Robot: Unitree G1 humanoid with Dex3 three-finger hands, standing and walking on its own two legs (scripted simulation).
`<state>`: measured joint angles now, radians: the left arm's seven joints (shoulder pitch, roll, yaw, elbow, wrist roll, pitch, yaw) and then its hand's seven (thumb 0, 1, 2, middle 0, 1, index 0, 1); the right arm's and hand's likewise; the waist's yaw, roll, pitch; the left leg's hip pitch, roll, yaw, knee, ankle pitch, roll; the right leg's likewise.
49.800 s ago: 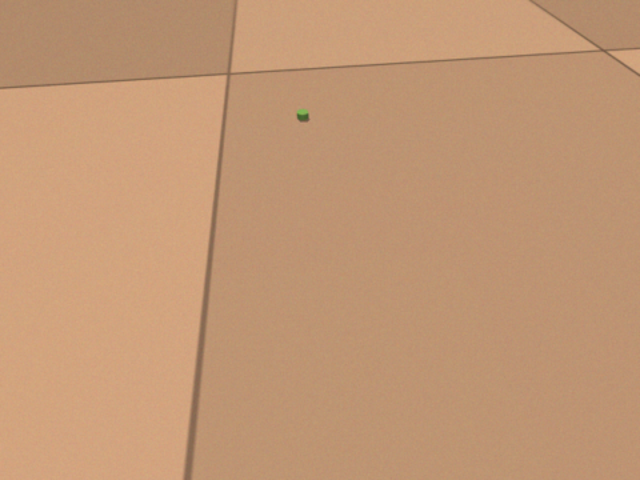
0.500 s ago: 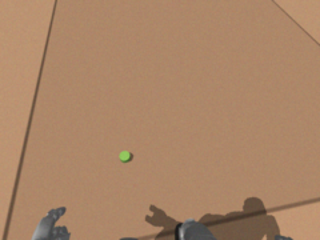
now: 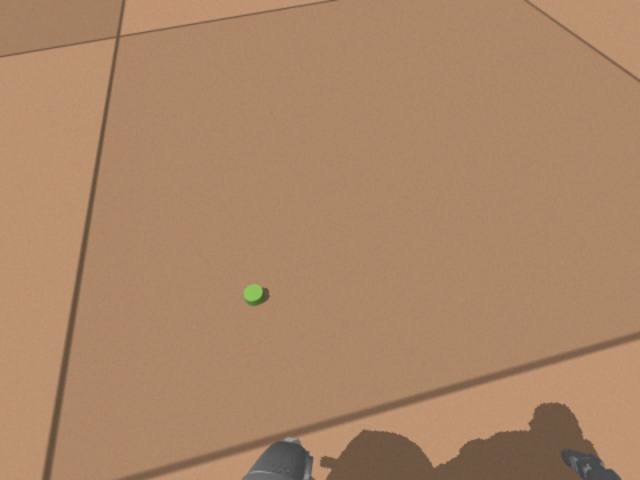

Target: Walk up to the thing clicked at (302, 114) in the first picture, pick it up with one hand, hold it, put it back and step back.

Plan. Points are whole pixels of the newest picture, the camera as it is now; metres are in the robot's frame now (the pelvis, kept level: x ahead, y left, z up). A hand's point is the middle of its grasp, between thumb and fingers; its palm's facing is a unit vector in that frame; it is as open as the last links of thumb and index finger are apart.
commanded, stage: step back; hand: left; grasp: from above
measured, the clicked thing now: (254, 295) +0.77 +0.35 -0.74
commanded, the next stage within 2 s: stand in 1.74 s
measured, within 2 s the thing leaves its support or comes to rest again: neither
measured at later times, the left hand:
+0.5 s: hand out of the picture -0.09 +0.24 -0.15, palm faces +0.11 -0.93 -0.35, open 7.4 cm
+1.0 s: hand out of the picture -0.24 +0.23 -0.14, palm faces +0.13 -0.90 -0.42, open 7.4 cm
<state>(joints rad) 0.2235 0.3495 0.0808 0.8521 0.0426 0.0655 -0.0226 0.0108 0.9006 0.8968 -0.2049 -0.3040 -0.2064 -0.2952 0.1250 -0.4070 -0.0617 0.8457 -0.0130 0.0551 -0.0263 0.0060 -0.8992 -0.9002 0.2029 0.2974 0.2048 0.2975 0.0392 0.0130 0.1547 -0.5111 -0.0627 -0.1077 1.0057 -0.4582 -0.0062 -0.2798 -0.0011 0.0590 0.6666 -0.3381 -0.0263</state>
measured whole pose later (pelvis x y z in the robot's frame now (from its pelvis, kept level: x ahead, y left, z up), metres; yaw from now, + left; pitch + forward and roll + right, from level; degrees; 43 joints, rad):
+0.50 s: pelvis -0.17 -0.03 +0.00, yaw +5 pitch -2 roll -1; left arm 0.16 0.39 0.09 0.82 0.01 0.08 0.00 0.01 0.90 0.90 -0.21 -0.30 -0.21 -0.30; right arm 0.16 -0.36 -0.04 0.84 -0.05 0.03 -0.02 0.01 -0.90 -0.90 0.21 0.30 0.21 0.30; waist 0.01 -0.04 0.14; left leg -0.34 0.04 -0.02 0.58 -0.22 0.01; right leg -0.41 0.08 0.13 1.14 -0.49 0.02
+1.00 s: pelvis -0.27 -0.06 +0.00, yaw +7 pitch -3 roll +2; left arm 0.23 0.40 0.08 0.95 0.03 0.01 0.00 0.01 0.90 0.90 -0.21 -0.30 -0.21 -0.30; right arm 0.25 -0.35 -0.06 0.98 -0.05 0.00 0.03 0.01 -0.90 -0.90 0.20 0.30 0.20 0.30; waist 0.02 -0.03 0.08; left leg -0.22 -0.05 -0.02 0.57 -0.31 0.01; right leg -0.33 -0.06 0.03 0.79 -0.46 -0.02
